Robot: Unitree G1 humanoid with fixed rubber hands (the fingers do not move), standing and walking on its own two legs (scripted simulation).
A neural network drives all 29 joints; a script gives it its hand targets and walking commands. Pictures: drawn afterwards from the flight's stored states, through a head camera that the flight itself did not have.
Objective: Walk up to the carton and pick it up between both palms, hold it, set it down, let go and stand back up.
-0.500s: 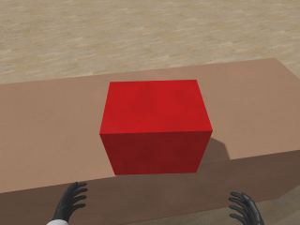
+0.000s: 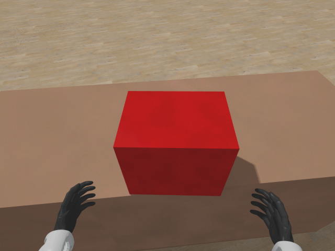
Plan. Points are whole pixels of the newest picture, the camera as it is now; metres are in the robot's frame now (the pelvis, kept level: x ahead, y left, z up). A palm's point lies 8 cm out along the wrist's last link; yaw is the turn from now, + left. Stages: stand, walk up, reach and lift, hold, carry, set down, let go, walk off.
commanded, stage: reach and lift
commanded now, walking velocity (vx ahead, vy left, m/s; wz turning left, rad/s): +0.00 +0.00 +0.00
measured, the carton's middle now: (175, 144) +0.39 +0.04 +0.02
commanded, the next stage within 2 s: none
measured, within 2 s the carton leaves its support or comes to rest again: neither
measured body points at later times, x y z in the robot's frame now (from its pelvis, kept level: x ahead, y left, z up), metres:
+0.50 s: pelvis +0.01 +0.01 +0.00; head -0.01 +0.01 +0.45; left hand +0.25 +0.27 +0.06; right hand +0.26 -0.20 +0.05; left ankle -0.01 +0.13 -0.74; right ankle +0.02 -0.13 -0.74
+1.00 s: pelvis +0.01 +0.00 +0.00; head +0.01 +0.01 +0.45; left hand +0.33 +0.28 +0.11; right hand +0.34 -0.21 +0.10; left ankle -0.01 +0.13 -0.74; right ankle +0.02 -0.13 -0.74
